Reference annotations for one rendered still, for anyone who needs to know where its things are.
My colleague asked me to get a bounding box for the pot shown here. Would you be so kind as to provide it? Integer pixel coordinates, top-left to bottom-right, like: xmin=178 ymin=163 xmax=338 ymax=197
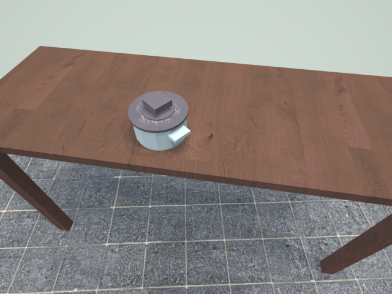
xmin=134 ymin=119 xmax=191 ymax=151

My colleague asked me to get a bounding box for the table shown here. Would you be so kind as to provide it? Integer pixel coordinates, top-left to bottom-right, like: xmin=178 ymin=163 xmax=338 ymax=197
xmin=0 ymin=46 xmax=392 ymax=274

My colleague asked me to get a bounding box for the lid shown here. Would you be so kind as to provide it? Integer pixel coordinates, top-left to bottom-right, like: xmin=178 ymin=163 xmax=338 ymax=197
xmin=128 ymin=91 xmax=189 ymax=133

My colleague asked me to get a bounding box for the knob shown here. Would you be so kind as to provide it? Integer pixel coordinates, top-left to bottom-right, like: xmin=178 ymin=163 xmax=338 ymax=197
xmin=142 ymin=91 xmax=172 ymax=115

